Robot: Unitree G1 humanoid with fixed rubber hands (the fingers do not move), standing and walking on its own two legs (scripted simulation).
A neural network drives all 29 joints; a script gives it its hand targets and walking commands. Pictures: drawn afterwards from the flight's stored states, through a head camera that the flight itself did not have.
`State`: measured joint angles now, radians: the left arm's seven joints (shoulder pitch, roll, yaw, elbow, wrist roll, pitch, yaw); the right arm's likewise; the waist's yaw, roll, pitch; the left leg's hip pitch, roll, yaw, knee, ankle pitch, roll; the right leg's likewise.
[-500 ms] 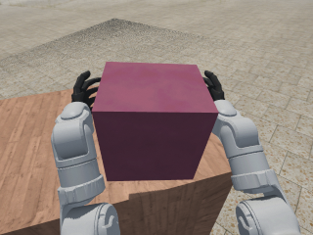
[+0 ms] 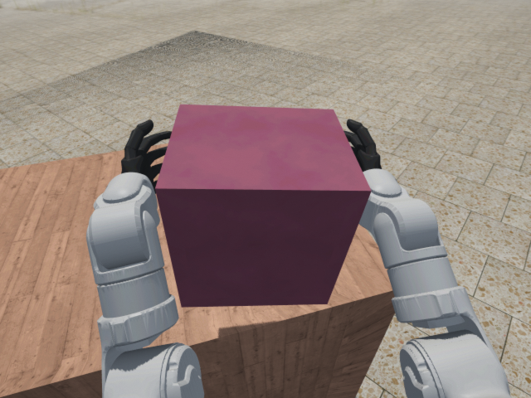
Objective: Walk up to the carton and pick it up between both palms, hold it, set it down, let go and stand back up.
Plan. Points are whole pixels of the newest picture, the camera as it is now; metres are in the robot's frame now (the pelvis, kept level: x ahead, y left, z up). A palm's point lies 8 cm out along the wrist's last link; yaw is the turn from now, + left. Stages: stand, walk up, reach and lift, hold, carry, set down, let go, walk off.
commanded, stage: hold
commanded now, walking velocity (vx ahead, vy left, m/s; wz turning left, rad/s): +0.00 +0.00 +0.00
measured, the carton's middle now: (257, 208) +0.34 +0.01 +0.18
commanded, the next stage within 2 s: set down in 0.06 s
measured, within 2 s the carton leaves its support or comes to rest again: neither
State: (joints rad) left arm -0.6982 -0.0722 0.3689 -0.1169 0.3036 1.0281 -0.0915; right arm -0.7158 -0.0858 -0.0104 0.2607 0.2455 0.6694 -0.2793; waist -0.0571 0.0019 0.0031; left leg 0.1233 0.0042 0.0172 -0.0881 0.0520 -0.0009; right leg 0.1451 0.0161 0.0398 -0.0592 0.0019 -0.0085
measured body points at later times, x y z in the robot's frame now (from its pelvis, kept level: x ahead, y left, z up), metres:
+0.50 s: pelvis +0.01 +0.00 +0.00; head +0.01 -0.01 +0.45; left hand +0.39 +0.16 +0.21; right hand +0.41 -0.15 +0.19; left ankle +0.01 +0.12 -0.76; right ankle -0.01 -0.11 -0.76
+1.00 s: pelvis +0.01 +0.00 +0.00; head +0.02 -0.01 +0.45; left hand +0.40 +0.16 +0.18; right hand +0.42 -0.14 +0.16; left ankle +0.01 +0.12 -0.76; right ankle -0.01 -0.11 -0.76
